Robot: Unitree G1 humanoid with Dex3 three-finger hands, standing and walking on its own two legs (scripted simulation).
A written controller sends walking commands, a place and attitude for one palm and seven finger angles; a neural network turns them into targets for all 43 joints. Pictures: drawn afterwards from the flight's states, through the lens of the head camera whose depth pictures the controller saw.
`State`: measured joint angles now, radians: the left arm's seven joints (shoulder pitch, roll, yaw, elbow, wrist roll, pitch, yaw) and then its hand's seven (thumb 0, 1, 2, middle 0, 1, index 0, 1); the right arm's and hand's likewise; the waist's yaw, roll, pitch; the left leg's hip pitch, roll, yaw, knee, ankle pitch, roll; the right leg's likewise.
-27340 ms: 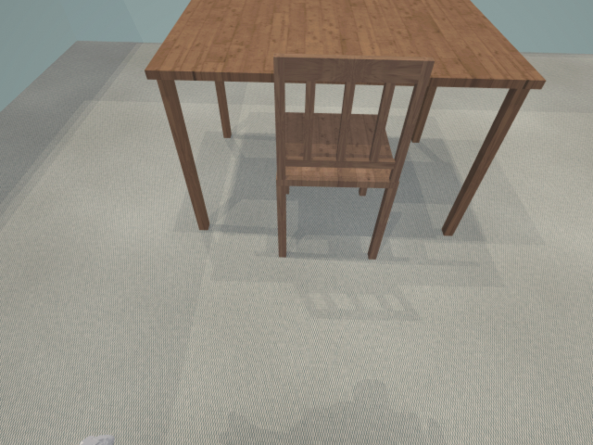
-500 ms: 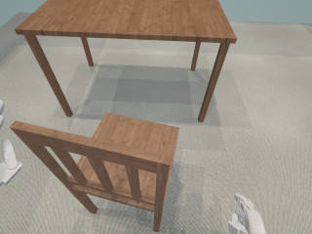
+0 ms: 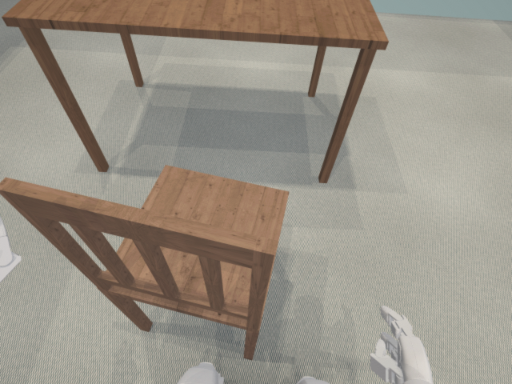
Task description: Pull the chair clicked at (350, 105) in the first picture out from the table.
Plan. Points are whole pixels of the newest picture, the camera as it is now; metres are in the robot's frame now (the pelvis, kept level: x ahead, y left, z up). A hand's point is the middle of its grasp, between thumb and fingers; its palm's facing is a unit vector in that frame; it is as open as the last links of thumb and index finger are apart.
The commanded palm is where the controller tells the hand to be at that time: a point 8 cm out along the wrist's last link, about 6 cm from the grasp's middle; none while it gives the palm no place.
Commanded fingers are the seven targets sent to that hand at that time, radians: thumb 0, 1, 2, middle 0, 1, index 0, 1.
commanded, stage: step back with the hand held close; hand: left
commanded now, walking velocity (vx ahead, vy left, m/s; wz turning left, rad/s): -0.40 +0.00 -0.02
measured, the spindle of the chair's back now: (159, 269) +0.32 +0.20 -0.10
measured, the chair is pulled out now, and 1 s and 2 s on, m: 0.64 0.64 0.64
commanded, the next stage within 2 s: stop stepping back and stand still in 0.48 s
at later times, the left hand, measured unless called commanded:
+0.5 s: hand (30, 286) +0.18 +0.23 +0.19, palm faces +0.29 -0.79 -0.54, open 7.4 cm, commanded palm +0.11 +0.28 +0.19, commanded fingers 0.00 0.90 0.90 -0.20 -0.30 -0.20 -0.30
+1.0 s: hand out of the picture +0.08 +0.24 +0.18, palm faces +0.39 -0.80 -0.46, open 7.4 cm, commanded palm +0.03 +0.28 +0.19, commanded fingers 0.00 0.90 0.90 -0.20 -0.30 -0.20 -0.30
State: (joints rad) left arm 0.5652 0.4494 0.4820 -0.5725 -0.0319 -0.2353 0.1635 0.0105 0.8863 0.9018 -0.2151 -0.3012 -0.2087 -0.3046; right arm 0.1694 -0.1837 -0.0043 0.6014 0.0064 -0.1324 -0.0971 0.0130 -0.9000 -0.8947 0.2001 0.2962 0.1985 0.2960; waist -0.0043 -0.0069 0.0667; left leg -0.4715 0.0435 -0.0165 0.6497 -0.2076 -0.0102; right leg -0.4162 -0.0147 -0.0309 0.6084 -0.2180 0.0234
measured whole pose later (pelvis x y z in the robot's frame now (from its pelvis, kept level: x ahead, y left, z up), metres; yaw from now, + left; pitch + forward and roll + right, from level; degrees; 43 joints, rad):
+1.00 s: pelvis -0.12 -0.02 +0.02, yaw -2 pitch +0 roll -1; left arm 0.60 0.42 0.42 -0.52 -0.04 -0.20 0.16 0.01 0.89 0.90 -0.22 -0.30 -0.21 -0.30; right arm 0.23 -0.19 0.00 0.63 0.02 -0.13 -0.08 0.01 -0.90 -0.90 0.20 0.30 0.20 0.30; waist -0.01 -0.02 0.00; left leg -0.23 0.03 -0.01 0.50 -0.27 0.00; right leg -0.22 -0.02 -0.06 0.43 -0.20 0.02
